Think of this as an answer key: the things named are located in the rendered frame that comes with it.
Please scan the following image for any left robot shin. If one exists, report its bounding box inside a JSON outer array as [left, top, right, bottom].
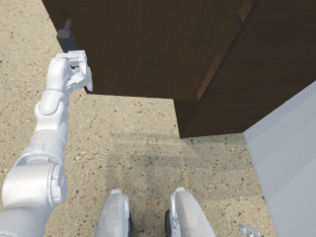
[[104, 189, 129, 237]]

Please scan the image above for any robot left forearm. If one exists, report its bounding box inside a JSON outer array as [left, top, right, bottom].
[[2, 90, 70, 207]]

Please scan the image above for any robot left upper arm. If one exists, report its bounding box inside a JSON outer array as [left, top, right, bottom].
[[0, 162, 68, 237]]

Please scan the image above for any right robot thigh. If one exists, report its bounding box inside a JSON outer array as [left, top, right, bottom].
[[169, 191, 216, 237]]

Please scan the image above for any left robot hand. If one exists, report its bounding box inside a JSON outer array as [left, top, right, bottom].
[[46, 50, 93, 98]]

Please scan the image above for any handle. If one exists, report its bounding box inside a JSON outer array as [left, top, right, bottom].
[[56, 19, 88, 70]]

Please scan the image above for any cupboard door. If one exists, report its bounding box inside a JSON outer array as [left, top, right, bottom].
[[41, 0, 245, 101]]

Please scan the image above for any right robot hand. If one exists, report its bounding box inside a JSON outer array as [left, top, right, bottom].
[[238, 223, 261, 237]]

